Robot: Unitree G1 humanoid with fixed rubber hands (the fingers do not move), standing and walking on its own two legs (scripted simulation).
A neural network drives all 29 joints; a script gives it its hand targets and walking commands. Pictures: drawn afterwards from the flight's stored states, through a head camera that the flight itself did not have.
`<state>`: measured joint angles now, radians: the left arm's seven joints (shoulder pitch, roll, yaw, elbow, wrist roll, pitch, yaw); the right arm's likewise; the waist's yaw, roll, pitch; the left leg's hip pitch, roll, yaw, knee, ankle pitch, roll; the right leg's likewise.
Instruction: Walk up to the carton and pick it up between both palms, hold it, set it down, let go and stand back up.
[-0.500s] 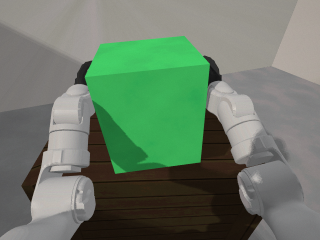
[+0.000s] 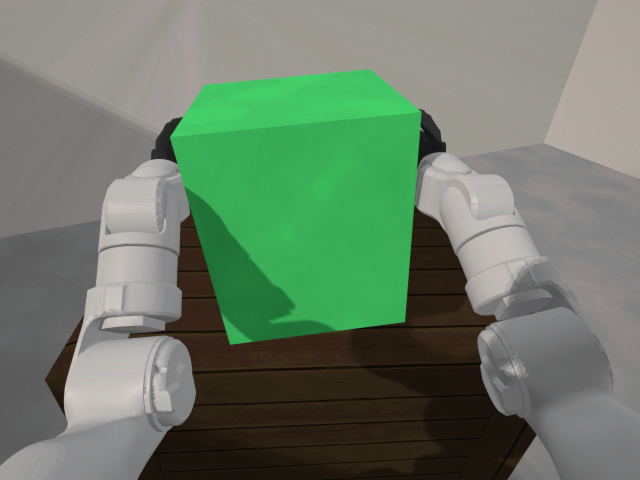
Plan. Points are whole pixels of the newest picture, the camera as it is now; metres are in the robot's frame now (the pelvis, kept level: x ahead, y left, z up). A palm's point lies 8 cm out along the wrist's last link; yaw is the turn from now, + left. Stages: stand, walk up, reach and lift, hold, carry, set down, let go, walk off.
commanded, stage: reach and lift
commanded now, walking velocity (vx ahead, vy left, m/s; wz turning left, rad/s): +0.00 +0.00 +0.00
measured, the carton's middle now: (302, 201) +0.38 +0.00 +0.25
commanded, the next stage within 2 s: hold in 0.06 s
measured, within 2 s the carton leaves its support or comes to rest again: neither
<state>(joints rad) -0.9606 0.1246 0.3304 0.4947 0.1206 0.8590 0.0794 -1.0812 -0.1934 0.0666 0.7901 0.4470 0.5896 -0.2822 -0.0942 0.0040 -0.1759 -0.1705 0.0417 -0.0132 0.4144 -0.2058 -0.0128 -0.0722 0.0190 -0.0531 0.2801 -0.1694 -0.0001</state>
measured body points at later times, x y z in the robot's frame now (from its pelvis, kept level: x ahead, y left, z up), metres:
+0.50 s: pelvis +0.00 +0.00 +0.00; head -0.10 +0.02 +0.44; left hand +0.39 +0.16 +0.30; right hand +0.38 -0.14 +0.32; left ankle +0.01 +0.12 -0.75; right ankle -0.01 -0.12 -0.75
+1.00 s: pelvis +0.00 +0.00 +0.00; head -0.09 +0.01 +0.44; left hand +0.40 +0.17 +0.30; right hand +0.39 -0.14 +0.32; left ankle +0.01 +0.12 -0.75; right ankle -0.01 -0.12 -0.75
